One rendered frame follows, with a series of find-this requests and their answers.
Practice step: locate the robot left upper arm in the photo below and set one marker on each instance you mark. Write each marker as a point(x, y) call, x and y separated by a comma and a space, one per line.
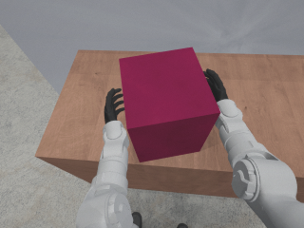
point(110, 210)

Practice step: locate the right robot forearm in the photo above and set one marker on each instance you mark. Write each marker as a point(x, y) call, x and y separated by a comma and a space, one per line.
point(236, 137)

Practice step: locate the left robot forearm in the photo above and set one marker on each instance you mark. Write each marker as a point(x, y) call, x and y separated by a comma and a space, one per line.
point(113, 163)

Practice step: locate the pedestal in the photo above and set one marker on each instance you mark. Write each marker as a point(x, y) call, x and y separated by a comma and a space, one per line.
point(267, 88)

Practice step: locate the robot right hand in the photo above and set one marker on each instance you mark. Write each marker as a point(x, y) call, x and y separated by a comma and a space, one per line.
point(216, 85)

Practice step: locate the robot left hand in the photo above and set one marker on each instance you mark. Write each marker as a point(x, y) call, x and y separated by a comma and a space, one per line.
point(110, 112)

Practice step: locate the left robot foot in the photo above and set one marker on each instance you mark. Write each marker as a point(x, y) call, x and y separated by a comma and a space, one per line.
point(137, 219)

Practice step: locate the carton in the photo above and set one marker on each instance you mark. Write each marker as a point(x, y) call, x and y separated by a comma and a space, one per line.
point(169, 106)

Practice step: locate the robot right upper arm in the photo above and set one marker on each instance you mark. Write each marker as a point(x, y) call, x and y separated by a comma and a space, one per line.
point(269, 188)

